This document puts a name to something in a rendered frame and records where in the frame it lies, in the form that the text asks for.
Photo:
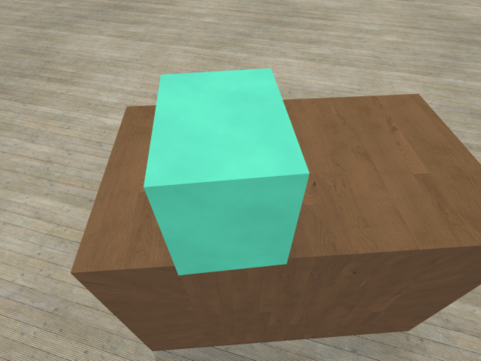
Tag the pedestal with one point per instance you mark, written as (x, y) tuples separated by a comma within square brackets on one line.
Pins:
[(389, 234)]

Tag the carton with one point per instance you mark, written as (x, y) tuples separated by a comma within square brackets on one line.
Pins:
[(225, 173)]

